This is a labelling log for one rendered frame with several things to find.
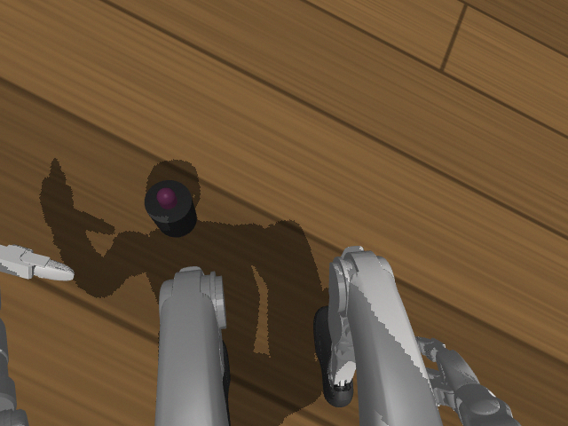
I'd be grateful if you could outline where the left robot hand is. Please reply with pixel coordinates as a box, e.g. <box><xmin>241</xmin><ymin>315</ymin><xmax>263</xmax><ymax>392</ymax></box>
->
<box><xmin>0</xmin><ymin>244</ymin><xmax>75</xmax><ymax>280</ymax></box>

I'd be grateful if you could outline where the right robot foot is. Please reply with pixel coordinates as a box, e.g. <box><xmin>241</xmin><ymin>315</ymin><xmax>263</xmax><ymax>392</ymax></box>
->
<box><xmin>313</xmin><ymin>306</ymin><xmax>353</xmax><ymax>407</ymax></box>

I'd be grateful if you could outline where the bottle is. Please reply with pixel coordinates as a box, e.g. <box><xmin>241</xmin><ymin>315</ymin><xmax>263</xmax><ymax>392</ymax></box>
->
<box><xmin>145</xmin><ymin>180</ymin><xmax>197</xmax><ymax>238</ymax></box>

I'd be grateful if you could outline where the right robot hand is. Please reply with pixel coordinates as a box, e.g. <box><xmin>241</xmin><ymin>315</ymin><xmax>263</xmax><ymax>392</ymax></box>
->
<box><xmin>415</xmin><ymin>336</ymin><xmax>481</xmax><ymax>413</ymax></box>

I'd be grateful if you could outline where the right robot arm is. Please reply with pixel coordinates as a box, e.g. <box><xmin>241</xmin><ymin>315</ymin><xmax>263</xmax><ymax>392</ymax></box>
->
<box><xmin>454</xmin><ymin>383</ymin><xmax>522</xmax><ymax>426</ymax></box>

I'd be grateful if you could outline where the left robot arm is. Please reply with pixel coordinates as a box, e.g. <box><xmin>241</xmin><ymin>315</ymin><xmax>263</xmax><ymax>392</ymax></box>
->
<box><xmin>0</xmin><ymin>291</ymin><xmax>29</xmax><ymax>426</ymax></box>

